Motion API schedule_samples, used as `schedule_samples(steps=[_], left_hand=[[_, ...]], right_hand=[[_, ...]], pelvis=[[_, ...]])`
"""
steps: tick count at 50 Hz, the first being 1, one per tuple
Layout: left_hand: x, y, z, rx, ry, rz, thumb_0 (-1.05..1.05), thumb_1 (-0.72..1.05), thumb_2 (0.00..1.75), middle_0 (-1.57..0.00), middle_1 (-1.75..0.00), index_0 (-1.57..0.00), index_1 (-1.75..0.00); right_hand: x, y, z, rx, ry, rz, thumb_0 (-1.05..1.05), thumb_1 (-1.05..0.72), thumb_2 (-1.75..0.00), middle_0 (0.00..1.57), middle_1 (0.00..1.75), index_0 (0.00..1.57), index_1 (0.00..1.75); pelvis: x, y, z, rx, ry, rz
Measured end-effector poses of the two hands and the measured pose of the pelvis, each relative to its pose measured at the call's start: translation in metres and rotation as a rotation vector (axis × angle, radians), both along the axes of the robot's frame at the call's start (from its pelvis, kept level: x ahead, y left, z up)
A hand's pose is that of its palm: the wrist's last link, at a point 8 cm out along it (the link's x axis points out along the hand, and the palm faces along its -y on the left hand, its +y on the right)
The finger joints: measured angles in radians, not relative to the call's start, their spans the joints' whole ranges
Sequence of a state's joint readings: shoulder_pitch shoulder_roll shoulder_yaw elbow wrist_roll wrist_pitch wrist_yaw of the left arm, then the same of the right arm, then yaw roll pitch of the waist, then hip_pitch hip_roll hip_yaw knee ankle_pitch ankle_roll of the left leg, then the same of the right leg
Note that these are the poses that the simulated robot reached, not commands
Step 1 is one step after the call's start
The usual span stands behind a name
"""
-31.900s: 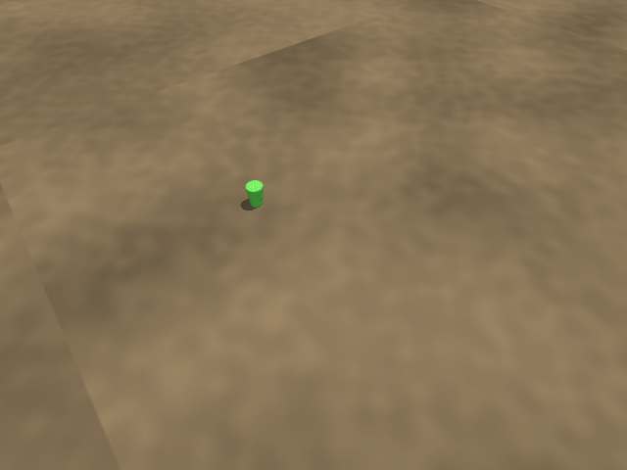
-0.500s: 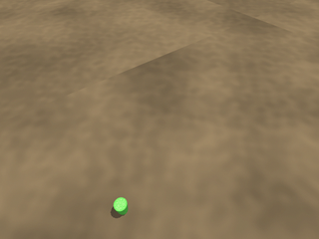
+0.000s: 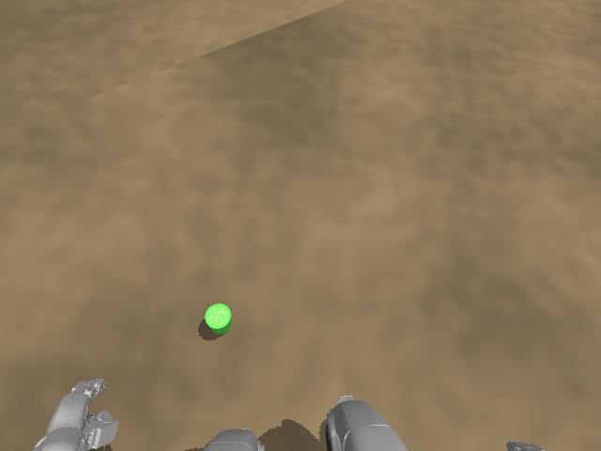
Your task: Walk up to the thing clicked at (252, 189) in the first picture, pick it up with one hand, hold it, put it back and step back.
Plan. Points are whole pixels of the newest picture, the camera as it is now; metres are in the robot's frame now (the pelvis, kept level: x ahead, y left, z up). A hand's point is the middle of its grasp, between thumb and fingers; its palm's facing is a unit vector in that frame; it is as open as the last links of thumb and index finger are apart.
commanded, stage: step back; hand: left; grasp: from above
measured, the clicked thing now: (220, 321) +0.47 +0.21 -0.70
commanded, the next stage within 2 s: none
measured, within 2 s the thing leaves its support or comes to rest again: neither
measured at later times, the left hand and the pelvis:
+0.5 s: hand out of the picture +0.04 +0.25 -0.13, palm faces -0.07 -0.91 -0.41, open 7.4 cm; pelvis -0.08 +0.00 +0.01, yaw -4 degrees
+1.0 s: hand out of the picture -0.11 +0.29 -0.15, palm faces -0.02 -0.93 -0.36, open 7.4 cm; pelvis -0.21 +0.01 +0.01, yaw -3 degrees
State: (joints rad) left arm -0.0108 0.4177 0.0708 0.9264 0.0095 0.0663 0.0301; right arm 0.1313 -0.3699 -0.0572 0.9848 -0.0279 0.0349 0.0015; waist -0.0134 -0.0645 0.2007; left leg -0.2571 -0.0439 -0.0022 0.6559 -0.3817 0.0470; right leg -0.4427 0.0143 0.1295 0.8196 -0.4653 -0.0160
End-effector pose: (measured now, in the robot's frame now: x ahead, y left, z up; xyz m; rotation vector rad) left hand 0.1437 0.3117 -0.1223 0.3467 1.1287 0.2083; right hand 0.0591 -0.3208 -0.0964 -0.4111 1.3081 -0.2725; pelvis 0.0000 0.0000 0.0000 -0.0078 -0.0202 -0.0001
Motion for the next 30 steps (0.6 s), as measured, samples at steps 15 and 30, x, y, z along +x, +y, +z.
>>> schedule_samples(steps=[15,30], left_hand=[[-0.058,-0.004,0.005,0.003,0.081,-0.071,0.00,0.90,0.90,-0.21,-0.30,-0.21,-0.30],[-0.121,-0.016,0.041,0.036,-0.014,-0.047,0.00,0.90,0.90,-0.21,-0.30,-0.21,-0.30]], right_hand=[[-0.039,0.025,-0.009,0.044,-0.099,-0.048,0.01,-0.90,-0.89,0.20,0.30,0.20,0.30],[-0.078,0.008,-0.009,0.079,-0.124,-0.002,0.01,-0.90,-0.89,0.20,0.30,0.20,0.30]], pelvis=[[-0.041,0.011,0.003,0.007,-0.006,-0.064],[-0.101,-0.001,0.013,0.041,0.008,-0.059]])
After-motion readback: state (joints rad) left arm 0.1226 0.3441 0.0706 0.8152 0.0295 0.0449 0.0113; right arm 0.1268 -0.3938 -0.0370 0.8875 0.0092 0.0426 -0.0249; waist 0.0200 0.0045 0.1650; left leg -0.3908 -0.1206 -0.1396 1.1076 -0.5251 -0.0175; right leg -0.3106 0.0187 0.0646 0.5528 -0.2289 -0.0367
